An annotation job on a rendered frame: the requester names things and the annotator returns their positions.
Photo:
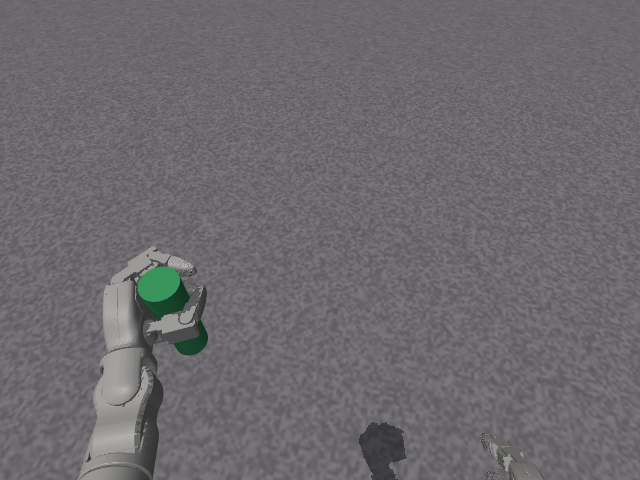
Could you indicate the right robot hand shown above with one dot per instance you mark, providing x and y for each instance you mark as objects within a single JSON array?
[{"x": 510, "y": 458}]

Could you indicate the can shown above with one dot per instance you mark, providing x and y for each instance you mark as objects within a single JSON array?
[{"x": 163, "y": 292}]

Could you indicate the left robot hand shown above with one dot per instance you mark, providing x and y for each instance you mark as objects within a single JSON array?
[{"x": 127, "y": 321}]

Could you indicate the left robot arm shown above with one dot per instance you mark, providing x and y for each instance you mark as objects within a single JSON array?
[{"x": 127, "y": 398}]

